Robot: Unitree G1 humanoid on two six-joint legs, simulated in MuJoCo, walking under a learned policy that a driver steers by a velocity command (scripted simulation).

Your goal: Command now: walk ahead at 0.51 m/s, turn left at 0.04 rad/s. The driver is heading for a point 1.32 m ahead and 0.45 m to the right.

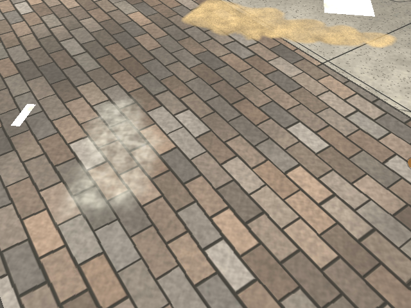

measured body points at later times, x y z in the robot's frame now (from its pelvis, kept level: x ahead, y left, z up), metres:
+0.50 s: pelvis +0.24 -0.05 -0.01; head +0.26 -0.06 +0.44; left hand +0.15 +0.19 -0.14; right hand +0.47 -0.28 -0.11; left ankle +0.45 +0.08 -0.69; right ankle +0.06 -0.12 -0.75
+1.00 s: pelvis +0.70 -0.03 -0.03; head +0.73 -0.04 +0.42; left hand +0.94 +0.16 -0.12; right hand +0.60 -0.27 -0.17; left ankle +0.51 +0.05 -0.74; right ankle +0.93 -0.16 -0.69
